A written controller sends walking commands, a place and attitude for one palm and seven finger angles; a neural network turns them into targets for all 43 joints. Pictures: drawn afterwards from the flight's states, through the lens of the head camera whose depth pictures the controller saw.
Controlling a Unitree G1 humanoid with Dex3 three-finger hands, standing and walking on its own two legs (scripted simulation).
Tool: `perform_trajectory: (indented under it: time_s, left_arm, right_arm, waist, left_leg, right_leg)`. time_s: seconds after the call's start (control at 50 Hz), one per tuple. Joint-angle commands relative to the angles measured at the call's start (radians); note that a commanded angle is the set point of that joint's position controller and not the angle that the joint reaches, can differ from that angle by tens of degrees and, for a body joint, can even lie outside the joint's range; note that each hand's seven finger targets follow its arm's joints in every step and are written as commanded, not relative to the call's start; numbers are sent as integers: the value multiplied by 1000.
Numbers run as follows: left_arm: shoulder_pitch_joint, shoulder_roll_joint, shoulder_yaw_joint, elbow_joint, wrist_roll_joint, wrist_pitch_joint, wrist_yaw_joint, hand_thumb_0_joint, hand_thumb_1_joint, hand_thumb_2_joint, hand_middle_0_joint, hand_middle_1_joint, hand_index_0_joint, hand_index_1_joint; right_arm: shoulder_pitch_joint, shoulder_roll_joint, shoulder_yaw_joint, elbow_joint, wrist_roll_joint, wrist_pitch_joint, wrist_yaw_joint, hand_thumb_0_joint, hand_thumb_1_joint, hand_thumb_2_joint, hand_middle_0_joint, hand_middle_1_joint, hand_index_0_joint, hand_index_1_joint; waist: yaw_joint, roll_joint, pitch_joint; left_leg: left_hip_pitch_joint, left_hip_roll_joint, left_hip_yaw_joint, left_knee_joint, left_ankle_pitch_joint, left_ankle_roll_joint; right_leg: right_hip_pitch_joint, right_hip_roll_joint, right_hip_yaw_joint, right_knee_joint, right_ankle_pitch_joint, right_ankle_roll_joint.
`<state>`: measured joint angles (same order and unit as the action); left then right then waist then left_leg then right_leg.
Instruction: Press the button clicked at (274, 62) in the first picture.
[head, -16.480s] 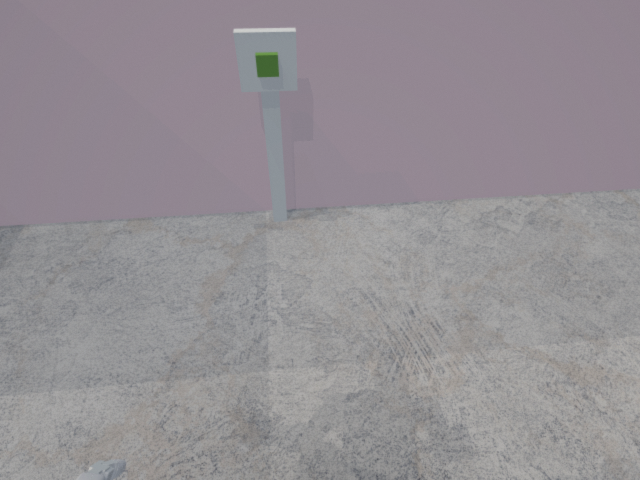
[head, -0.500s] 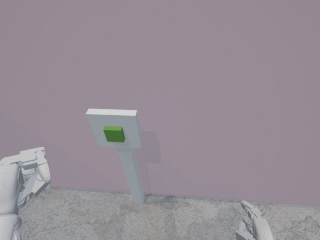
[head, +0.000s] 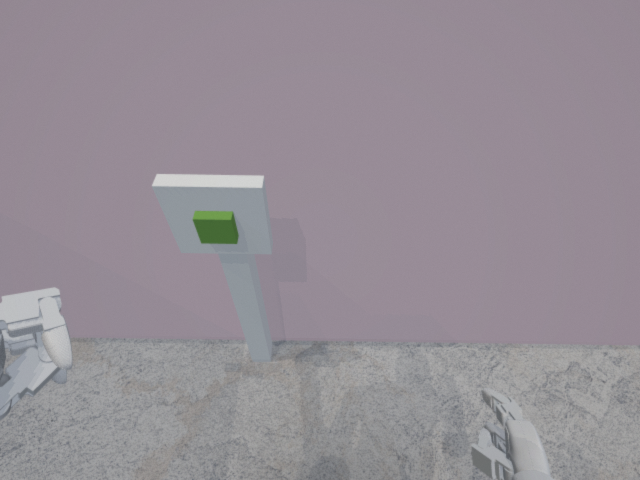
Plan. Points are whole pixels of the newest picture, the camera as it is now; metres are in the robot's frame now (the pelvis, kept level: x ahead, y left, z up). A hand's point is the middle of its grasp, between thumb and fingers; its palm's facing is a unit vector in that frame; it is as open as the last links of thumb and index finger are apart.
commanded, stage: step back with the hand held close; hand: left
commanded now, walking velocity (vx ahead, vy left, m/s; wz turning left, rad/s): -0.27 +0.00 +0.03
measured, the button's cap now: (217, 226) +0.52 +0.22 -0.05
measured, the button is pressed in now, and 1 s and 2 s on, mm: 0 0 0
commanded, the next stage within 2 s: stop stepping back and stand still in 0.90 s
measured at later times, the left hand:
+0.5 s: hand (2, 443) +0.12 +0.24 +0.16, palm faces +0.38 -0.83 -0.41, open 3.1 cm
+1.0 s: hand out of the picture +0.06 +0.24 +0.16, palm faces +0.27 -0.85 -0.45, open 3.1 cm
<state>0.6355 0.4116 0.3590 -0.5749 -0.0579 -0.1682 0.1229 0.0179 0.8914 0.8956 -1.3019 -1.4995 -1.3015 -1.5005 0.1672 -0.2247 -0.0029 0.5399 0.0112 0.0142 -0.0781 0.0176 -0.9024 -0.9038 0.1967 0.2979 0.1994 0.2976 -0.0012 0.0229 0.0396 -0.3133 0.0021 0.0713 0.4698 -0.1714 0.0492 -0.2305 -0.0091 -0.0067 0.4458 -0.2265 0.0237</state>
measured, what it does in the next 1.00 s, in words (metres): walks backwards: right foot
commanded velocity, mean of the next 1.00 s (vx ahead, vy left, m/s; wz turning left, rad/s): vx -0.35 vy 0.00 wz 0.01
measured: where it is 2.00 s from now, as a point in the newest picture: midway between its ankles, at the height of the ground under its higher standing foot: outside the picture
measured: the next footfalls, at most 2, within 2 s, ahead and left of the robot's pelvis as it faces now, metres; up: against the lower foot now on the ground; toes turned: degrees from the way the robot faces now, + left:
right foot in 0.74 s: -0.17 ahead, -0.13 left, +0.00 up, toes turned +0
left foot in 1.14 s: -0.12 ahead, +0.13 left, +0.00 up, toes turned +1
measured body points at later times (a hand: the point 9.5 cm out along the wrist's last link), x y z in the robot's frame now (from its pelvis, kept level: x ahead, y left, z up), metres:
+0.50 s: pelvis -0.06 +0.01 -0.02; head -0.05 +0.03 +0.43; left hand +0.10 +0.29 +0.18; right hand +0.11 -0.23 -0.09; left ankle +0.05 +0.09 -0.74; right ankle +0.00 -0.14 -0.74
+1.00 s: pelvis -0.15 +0.00 -0.01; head -0.13 +0.04 +0.43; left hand +0.04 +0.28 +0.19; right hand +0.02 -0.23 -0.08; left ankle +0.05 +0.09 -0.74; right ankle -0.21 -0.13 -0.74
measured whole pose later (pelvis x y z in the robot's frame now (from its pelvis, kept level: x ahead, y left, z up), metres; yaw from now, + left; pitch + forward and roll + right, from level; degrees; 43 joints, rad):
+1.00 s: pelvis -0.15 +0.00 -0.01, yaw +0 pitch +1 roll -5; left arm 0.60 0.50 0.42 -0.62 -0.10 -0.26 0.11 0.02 0.89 0.90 -1.31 -1.50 -1.31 -1.50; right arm 0.16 -0.18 0.01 0.61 -0.02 -0.08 -0.06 0.02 -0.90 -0.90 0.20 0.30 0.20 0.30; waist -0.05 0.01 0.02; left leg -0.53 0.04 -0.01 0.40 0.06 0.03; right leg -0.17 0.08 -0.01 0.52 -0.41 -0.02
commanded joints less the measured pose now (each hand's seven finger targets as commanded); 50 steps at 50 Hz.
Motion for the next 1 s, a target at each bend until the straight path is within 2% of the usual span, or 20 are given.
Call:
perform_trajectory:
  time_s: [0.0,0.18,0.26,0.32,0.38,0.44,0.48,0.5,0.54,0.64,0.68,0.72,0.74,0.76,0.82,0.86,0.9,0.92,0.96,0.98]
  left_arm:
    - [9,141,135,-210,8,-72,24,0,900,900,-1300,-1500,-1300,-1500]
    - [-7,127,159,-262,38,-105,33,0,900,900,-1300,-1500,-1300,-1500]
    - [-19,122,149,-259,31,-111,33,0,900,900,-1300,-1500,-1300,-1500]
    - [-69,126,116,-254,22,-113,47,0,900,900,-1300,-1500,-1300,-1500]
    - [-79,141,122,-225,24,-107,61,0,900,900,-1300,-1500,-1300,-1500]
    - [-58,161,139,-255,21,-122,59,0,900,900,-1300,-1500,-1300,-1500]
    - [-53,155,172,-280,43,-140,49,0,900,900,-1300,-1500,-1300,-1500]
    - [-55,168,179,-272,47,-142,43,0,900,900,-1300,-1500,-1300,-1500]
    - [-31,169,188,-276,36,-141,46,0,900,900,-1300,-1500,-1300,-1500]
    - [31,133,119,-288,-7,-137,32,0,900,900,-1300,-1500,-1300,-1500]
    - [-6,162,121,-280,-8,-147,19,0,900,900,-1300,-1500,-1300,-1500]
    - [-72,213,160,-278,-15,-166,32,0,900,900,-1300,-1500,-1300,-1500]
    - [-102,242,183,-263,-10,-171,35,0,900,900,-1300,-1500,-1300,-1500]
    - [-102,162,109,-226,-15,-155,25,0,900,900,-1300,-1500,-1300,-1500]
    - [-42,196,146,-231,-25,-136,17,0,900,900,-1300,-1500,-1300,-1500]
    - [-39,201,164,-240,-38,-152,7,0,900,900,-1300,-1500,-1300,-1500]
    - [5,224,210,-248,-43,-151,8,0,900,900,-1300,-1500,-1300,-1500]
    - [20,227,219,-266,-48,-153,5,0,900,900,-1300,-1500,-1300,-1500]
    - [76,223,208,-264,-51,-159,0,0,900,900,-1300,-1500,-1300,-1500]
    - [73,228,199,-273,-56,-161,8,0,900,900,-1300,-1500,-1300,-1500]
  right_arm:
    - [-99,-133,-50,-174,-5,-69,-8,0,-900,-900,200,300,200,300]
    - [-78,-138,-49,-174,-10,-130,-7,0,-900,-900,200,300,200,300]
    - [-58,-128,-55,-159,-12,-142,-3,0,-900,-900,200,300,200,300]
    - [-43,-109,-53,-113,-20,-131,4,0,-900,-900,200,300,200,300]
    - [-52,-94,-49,-93,-22,-112,4,0,-900,-900,200,300,200,300]
    - [-86,-115,-46,-110,-17,-111,-10,0,-900,-900,200,300,200,300]
    - [-115,-145,-48,-131,-24,-133,-14,0,-900,-900,200,300,200,300]
    - [-122,-128,-51,-133,-26,-138,-16,0,-900,-900,200,300,200,300]
    - [-99,-113,-58,-119,-33,-153,2,0,-900,-900,200,300,200,300]
    - [-57,-99,-48,-56,-39,-185,33,0,-900,-900,200,300,200,300]
    - [-40,-95,-44,-41,-43,-162,34,0,-900,-900,200,300,200,300]
    - [-51,-72,-31,-26,-45,-139,24,0,-900,-900,200,300,200,300]
    - [-70,-81,-26,-32,-50,-151,13,0,-900,-900,200,300,200,300]
    - [-58,-87,-49,-24,-21,-157,7,0,-900,-900,200,300,200,300]
    - [-105,-101,-36,-60,-17,-150,-6,0,-900,-900,200,300,200,300]
    - [-120,-113,-41,-78,-20,-150,-2,0,-900,-900,200,300,200,300]
    - [-142,-126,-41,-101,-40,-148,-2,0,-900,-900,200,300,200,300]
    - [-130,-112,-41,-96,-44,-145,4,0,-900,-900,200,300,200,300]
    - [-88,-97,-47,-89,-26,-136,17,0,-900,-900,200,300,200,300]
    - [-71,-92,-52,-82,-13,-137,18,0,-900,-900,200,300,200,300]
  waist:
    - [6,61,-131]
    - [8,136,-119]
    - [-3,7,-100]
    - [-17,-129,-81]
    - [-23,-151,-108]
    - [-16,30,-76]
    - [-3,310,-94]
    - [-1,289,-107]
    - [7,147,-140]
    - [10,226,-192]
    - [1,92,-178]
    - [-9,-53,-217]
    - [-6,-37,-212]
    - [-26,-151,-223]
    - [-16,12,-171]
    - [-7,170,-136]
    - [15,284,-146]
    - [19,249,-176]
    - [16,56,-197]
    - [1,-128,-189]
  left_leg:
    - [-63,107,-142,-147,-100,23]
    - [-365,181,-235,-239,-480,66]
    - [-262,94,-161,-81,-416,24]
    - [10,5,-85,218,-221,-37]
    - [61,-4,-87,195,-127,-39]
    - [-47,98,-227,-67,-245,1]
    - [-454,303,-481,-419,-697,98]
    - [-472,341,-523,-436,-648,125]
    - [-314,303,-416,-321,-437,120]
    - [-5,207,-261,-292,-211,11]
    - [115,149,-174,-139,-22,-40]
    - [247,77,-78,99,31,-69]
    - [265,72,-42,93,17,-73]
    - [285,38,-57,117,34,-66]
    - [288,96,-140,-7,212,-27]
    - [143,169,-248,-214,-65,-8]
    - [-126,228,-353,-405,-315,-15]
    - [-148,222,-321,-386,-335,-33]
    - [6,79,-122,-65,-181,-78]
    - [163,-16,-76,283,-120,-108]
  right_leg:
    - [89,-1,36,9,119,-11]
    - [239,43,24,206,43,-6]
    - [69,-17,131,36,-81,-43]
    - [-265,-181,271,-175,-202,-128]
    - [-258,-187,198,-132,-28,-119]
    - [-194,-39,81,-8,-142,-46]
    - [173,124,6,415,-143,1]
    - [175,123,31,562,-156,-1]
    - [52,108,52,559,-243,-22]
    - [14,90,-36,59,-301,-51]
    - [-41,7,45,-213,-130,-65]
    - [-208,-174,156,-219,114,-117]
    - [-234,-172,98,-178,150,-97]
    - [-235,-122,48,-152,124,-72]
    - [-237,-10,-4,-51,74,-13]
    - [-150,76,-22,21,-221,-21]
    - [84,119,-27,118,-298,-55]
    - [127,106,-20,88,-297,-69]
    - [-47,-6,62,-129,-293,-99]
    - [-340,-206,258,-304,-398,-162]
